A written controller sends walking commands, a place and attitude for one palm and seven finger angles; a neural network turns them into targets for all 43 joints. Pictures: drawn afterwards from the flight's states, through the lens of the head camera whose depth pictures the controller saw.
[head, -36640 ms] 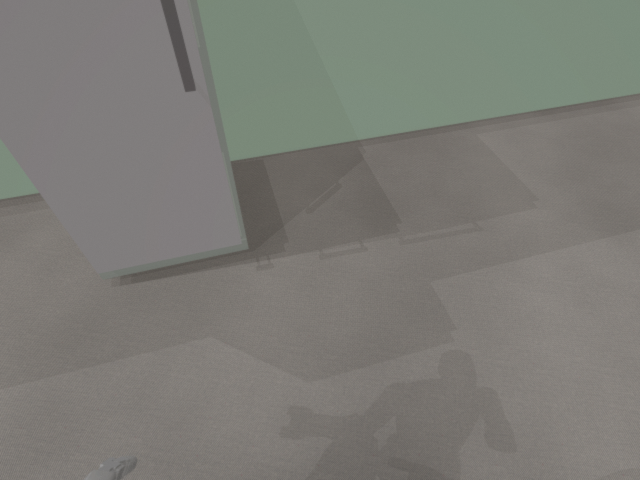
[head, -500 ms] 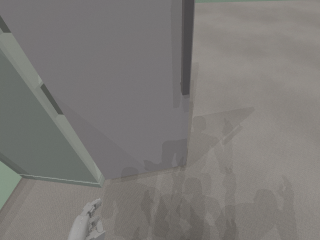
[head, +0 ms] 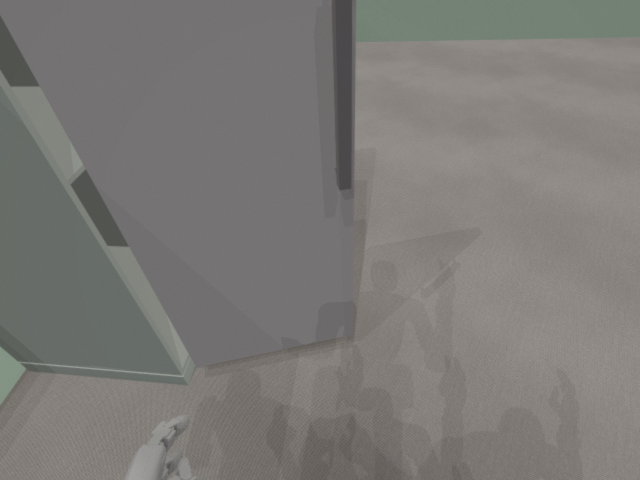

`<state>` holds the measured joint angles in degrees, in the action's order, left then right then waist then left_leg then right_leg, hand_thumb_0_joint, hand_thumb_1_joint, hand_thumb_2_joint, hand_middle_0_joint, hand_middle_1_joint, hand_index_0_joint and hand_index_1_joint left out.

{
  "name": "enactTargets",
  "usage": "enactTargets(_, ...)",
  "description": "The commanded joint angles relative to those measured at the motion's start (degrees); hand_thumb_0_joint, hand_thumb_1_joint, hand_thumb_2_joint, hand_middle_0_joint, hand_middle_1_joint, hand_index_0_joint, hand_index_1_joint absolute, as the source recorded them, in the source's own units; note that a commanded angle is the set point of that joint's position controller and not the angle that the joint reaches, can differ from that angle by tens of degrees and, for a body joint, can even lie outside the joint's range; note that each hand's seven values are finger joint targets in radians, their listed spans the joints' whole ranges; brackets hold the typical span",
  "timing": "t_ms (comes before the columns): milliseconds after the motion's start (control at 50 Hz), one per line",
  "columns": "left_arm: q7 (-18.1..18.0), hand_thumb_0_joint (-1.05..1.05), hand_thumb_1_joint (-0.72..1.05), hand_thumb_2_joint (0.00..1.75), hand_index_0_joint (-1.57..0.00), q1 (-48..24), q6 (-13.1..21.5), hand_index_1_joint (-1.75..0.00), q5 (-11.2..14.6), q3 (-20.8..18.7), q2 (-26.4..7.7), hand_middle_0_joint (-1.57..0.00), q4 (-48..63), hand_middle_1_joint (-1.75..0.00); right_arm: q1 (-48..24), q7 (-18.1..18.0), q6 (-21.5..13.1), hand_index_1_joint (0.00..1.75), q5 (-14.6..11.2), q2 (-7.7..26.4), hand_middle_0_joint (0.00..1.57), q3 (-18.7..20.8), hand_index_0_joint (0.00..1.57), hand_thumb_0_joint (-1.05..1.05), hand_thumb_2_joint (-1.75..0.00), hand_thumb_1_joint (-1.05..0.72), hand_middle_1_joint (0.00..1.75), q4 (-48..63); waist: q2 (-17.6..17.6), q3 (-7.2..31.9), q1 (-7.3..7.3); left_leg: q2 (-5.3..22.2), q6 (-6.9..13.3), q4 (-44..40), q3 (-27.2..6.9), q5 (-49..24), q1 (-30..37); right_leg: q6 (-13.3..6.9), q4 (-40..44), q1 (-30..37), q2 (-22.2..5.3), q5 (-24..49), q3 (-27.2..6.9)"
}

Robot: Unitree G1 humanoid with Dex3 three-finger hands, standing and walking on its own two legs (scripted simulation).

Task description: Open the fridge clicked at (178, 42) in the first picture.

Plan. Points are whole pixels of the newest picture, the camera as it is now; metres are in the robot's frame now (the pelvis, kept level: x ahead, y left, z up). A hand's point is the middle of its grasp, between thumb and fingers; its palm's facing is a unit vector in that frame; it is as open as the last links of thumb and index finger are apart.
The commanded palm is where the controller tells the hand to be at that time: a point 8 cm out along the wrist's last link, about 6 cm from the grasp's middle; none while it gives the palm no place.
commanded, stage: stop stepping back and stand still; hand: right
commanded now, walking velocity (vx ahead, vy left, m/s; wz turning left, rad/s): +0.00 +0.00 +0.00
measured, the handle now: (339, 84) +0.71 -0.02 +0.20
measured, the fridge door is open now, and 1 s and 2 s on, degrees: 72 72 72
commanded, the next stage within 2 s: let the arm hang, fingers relaxed in 0.68 s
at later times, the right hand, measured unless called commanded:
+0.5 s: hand out of the picture +0.23 -0.31 +0.16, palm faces +0.44 +0.79 -0.43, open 7.4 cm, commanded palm +0.17 -0.33 +0.18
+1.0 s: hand out of the picture +0.15 -0.25 -0.13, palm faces +0.04 +0.96 -0.29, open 7.4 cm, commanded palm none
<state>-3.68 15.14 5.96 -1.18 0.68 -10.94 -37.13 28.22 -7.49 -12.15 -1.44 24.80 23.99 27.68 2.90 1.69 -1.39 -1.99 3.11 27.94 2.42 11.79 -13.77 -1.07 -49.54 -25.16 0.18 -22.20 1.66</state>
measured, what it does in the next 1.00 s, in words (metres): stands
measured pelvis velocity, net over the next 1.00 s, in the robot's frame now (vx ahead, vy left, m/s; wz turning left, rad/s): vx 0.03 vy -0.04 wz -0.04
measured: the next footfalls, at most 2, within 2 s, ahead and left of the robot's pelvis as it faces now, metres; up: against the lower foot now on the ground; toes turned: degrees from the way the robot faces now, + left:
none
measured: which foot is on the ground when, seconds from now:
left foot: down 0.00-1.00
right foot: down 0.00-1.00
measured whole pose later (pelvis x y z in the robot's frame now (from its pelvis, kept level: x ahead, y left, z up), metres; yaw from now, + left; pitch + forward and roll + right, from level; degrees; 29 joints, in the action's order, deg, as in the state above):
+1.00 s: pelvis +0.03 -0.04 +0.00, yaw -2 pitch +1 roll +1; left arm 0.1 8.3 0.5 -1.8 0.1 -15.4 -48.3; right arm 13.8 -0.2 3.2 1.5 14.5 1.9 -39.1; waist -1.0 1.1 1.3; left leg 0.5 -0.6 32.3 0.8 17.5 -15.4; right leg -4.2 -32.1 -18.8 3.0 -14.1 2.4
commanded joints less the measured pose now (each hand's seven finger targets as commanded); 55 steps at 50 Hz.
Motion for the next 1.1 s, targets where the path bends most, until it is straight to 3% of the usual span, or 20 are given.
enactTargets(0,-1.8,0.0,0.9,0.9,-0.2,-6.9,3.5,-0.3,0.7,-2.5,-7.1,-0.2,9.0,-0.3,-8.6,-1.1,-1.9,0.3,-0.1,6.4,0.2,2.5,0.2,0.0,-0.9,-0.9,0.3,6.8,1.8,-3.1,2.45,13.0,4.4,-12.5,-12.0,27.8,-15.2,-0.8,14.9,14.4,-1.6,1.4,1.5)
enactTargets(20,-2.0,0.0,0.9,0.9,-0.2,-6.6,3.9,-0.3,0.6,-2.4,-7.6,-0.2,8.6,-0.3,-9.6,-1.2,-2.2,0.3,0.0,6.8,0.2,2.5,0.2,0.0,-0.9,-0.9,0.3,7.7,-2.4,-3.1,2.56,10.5,2.8,-8.0,-9.7,25.9,-14.9,-1.1,20.2,16.7,-1.5,0.4,0.6)
enactTargets(40,-2.4,0.0,0.9,0.9,-0.2,-7.3,4.5,-0.3,0.8,-2.7,-8.4,-0.2,9.4,-0.3,-9.9,-1.2,-2.6,0.3,-0.1,7.1,0.2,2.5,0.2,0.0,-0.9,-0.9,0.3,10.1,-8.4,-3.1,2.15,7.0,0.6,-1.1,-6.9,20.7,-13.4,-2.6,27.8,15.9,-5.4,-2.4,-6.3)
enactTargets(60,-2.1,0.0,0.9,0.9,-0.2,-7.4,5.0,-0.3,0.9,-2.7,-9.3,-0.2,10.2,-0.3,-10.7,-1.4,-3.3,0.3,0.1,7.6,0.2,2.9,0.2,0.0,-0.9,-0.9,0.3,13.2,-15.4,-2.7,1.81,2.0,-2.0,8.4,-3.7,13.2,-12.7,-4.8,33.7,14.9,-11.8,-3.0,-17.2)
enactTargets(80,-1.7,0.0,0.9,0.9,-0.2,-7.9,5.4,-0.3,1.0,-2.4,-8.2,-0.2,9.8,-0.3,-10.7,-1.4,-4.0,0.3,0.3,9.1,0.2,4.3,0.2,0.0,-0.9,-0.9,0.3,14.1,-18.0,-1.1,1.3,0.2,-3.4,15.0,-2.4,14.4,-8.9,-6.4,39.9,9.9,-15.5,-12.2,-23.7)
enactTargets(100,-1.3,0.0,0.9,0.9,-0.2,-8.0,5.8,-0.3,0.4,-2.3,-7.5,-0.2,9.4,-0.3,-9.3,-1.2,-3.8,0.3,0.8,10.5,0.2,6.3,0.2,0.0,-0.9,-0.9,0.3,13.5,-17.8,-2.6,1.55,0.8,-3.3,19.5,-4.1,15.0,-5.1,-7.4,44.3,2.8,-16.6,-21.0,-26.3)
enactTargets(140,-0.6,0.0,0.9,0.9,-0.2,-7.5,6.7,-0.3,0.1,-2.3,-6.9,-0.2,9.9,-0.3,-7.6,-1.1,-4.6,0.3,1.3,11.7,0.2,8.0,0.2,0.0,-0.9,-0.9,0.3,16.7,-15.3,-3.2,0.71,2.2,-3.1,14.0,-4.1,11.4,-3.1,-7.4,41.5,3.5,-14.9,-11.9,-21.8)
enactTargets(200,0.0,0.0,0.9,0.9,-0.2,-7.1,6.5,-0.3,0.3,-2.0,-7.3,-0.2,9.7,-0.3,-1.2,-1.1,-4.7,0.3,1.2,9.1,0.2,6.9,0.2,0.0,-0.9,-0.9,0.3,14.1,-11.3,0.7,0.54,1.5,-2.8,-2.7,-1.7,4.2,6.9,-3.3,33.5,5.2,-9.5,0.9,-11.1)
enactTargets(280,-0.1,0.0,0.9,0.9,-0.2,-6.4,5.5,-0.3,0.8,-2.8,-7.7,-0.2,9.6,-0.3,-1.6,-0.4,-4.5,0.3,-0.2,7.7,0.2,6.8,0.2,0.0,-0.9,-0.9,0.3,7.1,-2.2,1.6,1.44,6.1,-0.4,-8.7,-11.6,5.2,3.4,-0.8,25.4,7.3,-4.0,3.1,-5.5)
enactTargets(320,-0.3,0.0,0.9,0.9,-0.2,-6.7,4.9,-0.3,1.0,-2.9,-7.6,-0.2,9.5,-0.3,-2.2,-0.4,-4.1,0.3,-0.7,7.6,0.2,6.1,0.2,0.0,-0.9,-0.9,0.3,6.4,0.0,1.8,1.67,7.2,-0.2,-10.2,-12.5,6.0,-0.4,-0.8,23.6,11.1,-3.9,6.2,-5.0)
enactTargets(440,-1.3,0.0,0.9,0.9,-0.2,-8.8,4.7,-0.3,1.1,-2.3,-7.7,-0.2,10.3,-0.3,-4.5,-0.6,-4.2,0.3,-0.2,9.1,0.2,5.9,0.2,0.0,-0.9,-0.9,0.3,10.0,-7.5,4.4,0.56,3.6,-2.6,-3.2,-5.8,-5.2,4.2,-1.2,30.8,13.2,-6.6,14.3,-8.3)
enactTargets(580,-1.2,0.0,0.9,0.9,-0.2,-8.4,4.0,-0.3,1.2,-2.6,-7.6,-0.2,11.2,-0.3,0.5,-0.8,-4.7,0.3,-0.8,9.0,0.2,6.9,0.2,0.0,-0.9,-0.9,0.3,11.6,-8.1,6.1,0.7,4.2,-2.2,-2.7,-5.8,-12.9,6.7,0.1,27.4,13.8,-5.7,25.8,-6.1)
enactTargets(740,-1.5,0.0,0.9,0.9,-0.2,-8.9,3.0,-0.3,1.6,-3.1,-8.2,-0.2,12.0,-0.3,0.1,-0.7,-4.2,0.3,-1.5,8.5,0.2,6.7,0.2,0.0,-0.9,-0.9,0.3,8.8,-6.2,4.6,1.01,4.9,-2.1,-5.6,-7.3,-10.0,5.1,-0.1,27.5,12.4,-4.9,18.7,-5.8)
enactTargets(760,3.7,0.0,0.9,0.9,-0.2,-11.2,5.3,-0.3,2.4,-5.4,-18.1,-0.2,-1.8,-0.3,-2.7,7.1,4.8,0.3,3.3,-1.2,0.2,-17.7,0.2,0.0,-0.9,-0.9,0.3,-35.2,-5.4,0.4,3.57,9.9,-1.1,2.4,-3.3,-19.6,-2.0,-0.9,17.0,9.6,-6.2,31.3,-6.6)
enactTargets(780,4.0,0.0,0.9,0.9,-0.2,-7.1,1.1,-0.3,2.5,-5.7,-15.6,-0.2,-1.5,-0.3,-3.4,7.7,9.9,0.3,2.8,-1.3,0.2,-16.3,0.2,0.0,-0.9,-0.9,0.3,-36.3,-5.2,5.8,2.91,9.7,-0.8,0.5,-5.9,-13.0,-2.6,0.0,18.4,13.2,-6.9,29.8,-5.6)
enactTargets(820,3.8,0.0,0.9,0.9,-0.2,-6.5,-1.2,-0.3,1.2,-4.3,-13.7,-0.2,-1.8,-0.3,-6.4,7.7,11.3,0.3,3.1,-3.3,0.2,-17.9,0.2,0.0,-0.9,-0.9,0.3,-41.2,-1.9,5.0,2.07,7.3,-1.2,2.8,-3.3,-0.5,-2.9,-2.5,21.2,8.4,-8.1,21.3,-9.1)
enactTargets(880,3.5,0.0,0.9,0.9,-0.2,-7.1,-2.7,-0.3,0.0,-3.3,-13.2,-0.2,-3.7,-0.3,-10.6,7.7,11.7,0.3,3.4,-2.3,0.2,-19.3,0.2,0.0,-0.9,-0.9,0.3,-51.5,7.2,3.1,1.47,7.4,-0.7,0.7,-5.5,-3.5,0.3,-3.0,21.9,6.2,-6.5,21.4,-9.9)
enactTargets(1000,3.1,0.0,0.9,0.9,-0.2,-6.3,-5.3,-0.3,-0.6,-1.4,-9.4,-0.2,-11.6,-0.3,-13.6,6.8,12.6,0.3,2.6,-4.2,0.2,-22.2,0.2,0.0,-0.9,-0.9,0.3,-73.0,-7.2,-1.5,1.28,6.7,-0.8,-4.2,-7.5,2.0,1.5,-2.1,29.1,8.0,-5.1,12.7,-9.3)
enactTargets(1060,2.5,0.0,0.9,0.9,-0.2,-4.0,-5.5,-0.3,-0.2,-1.3,-7.7,-0.2,-15.4,-0.3,-11.8,6.7,12.1,0.3,2.3,-5.6,0.2,-22.5,0.2,0.0,-0.9,-0.9,0.3,-80.3,-7.8,-0.8,1.39,6.8,-0.4,-6.8,-7.7,2.2,2.9,-2.0,29.9,9.3,-4.6,9.4,-8.7)
enactTargets(1080,2.2,0.0,0.9,0.9,-0.2,-3.0,-5.7,-0.3,-0.4,-1.5,-6.7,-0.2,-16.6,-0.3,-10.9,6.6,12.0,0.3,2.4,-7.3,0.2,-22.0,0.2,0.0,-0.9,-0.9,0.3,-82.1,-11.1,-0.6,1.35,6.8,-0.1,-7.6,-7.6,2.6,3.1,-2.0,30.1,9.6,-4.6,7.8,-8.5)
